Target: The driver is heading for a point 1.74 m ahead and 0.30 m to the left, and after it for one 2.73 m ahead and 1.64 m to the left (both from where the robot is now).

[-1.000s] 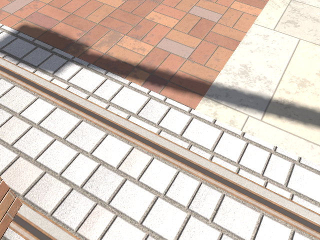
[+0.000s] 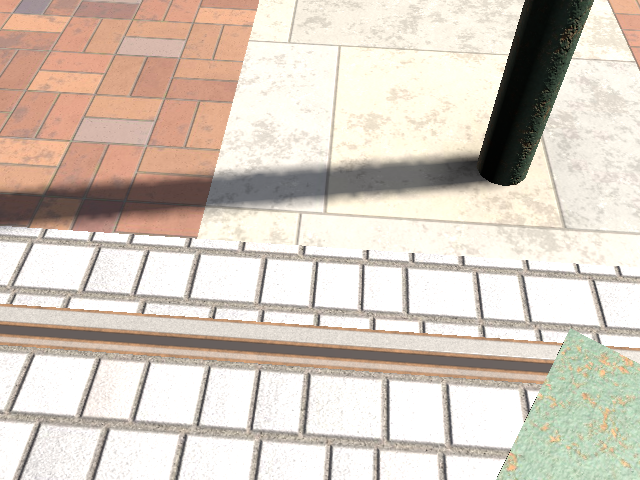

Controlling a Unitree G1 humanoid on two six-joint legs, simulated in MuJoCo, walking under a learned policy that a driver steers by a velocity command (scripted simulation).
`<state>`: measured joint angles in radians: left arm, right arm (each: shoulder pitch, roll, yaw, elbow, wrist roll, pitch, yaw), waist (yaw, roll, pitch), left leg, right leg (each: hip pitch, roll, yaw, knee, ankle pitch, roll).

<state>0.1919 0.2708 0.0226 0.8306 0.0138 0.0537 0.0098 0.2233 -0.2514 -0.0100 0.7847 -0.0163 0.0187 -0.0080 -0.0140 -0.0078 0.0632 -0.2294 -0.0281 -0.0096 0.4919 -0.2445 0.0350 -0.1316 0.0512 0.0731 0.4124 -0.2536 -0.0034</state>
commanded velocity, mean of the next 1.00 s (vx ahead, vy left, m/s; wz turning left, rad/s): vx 0.23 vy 0.00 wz -0.02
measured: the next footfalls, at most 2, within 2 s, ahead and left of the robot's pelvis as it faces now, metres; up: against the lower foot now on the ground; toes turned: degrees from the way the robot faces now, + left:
right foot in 1.02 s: +0.44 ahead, -0.03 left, +0.00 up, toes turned -3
left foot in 1.50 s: +0.39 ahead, +0.14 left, +0.00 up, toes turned +3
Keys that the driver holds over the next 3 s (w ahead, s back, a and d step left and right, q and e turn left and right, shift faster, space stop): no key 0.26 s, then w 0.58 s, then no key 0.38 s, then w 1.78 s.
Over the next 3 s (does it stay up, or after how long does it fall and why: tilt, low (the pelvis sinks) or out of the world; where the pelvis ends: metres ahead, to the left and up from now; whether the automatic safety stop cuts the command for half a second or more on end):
stays up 1.13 0.03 -0.01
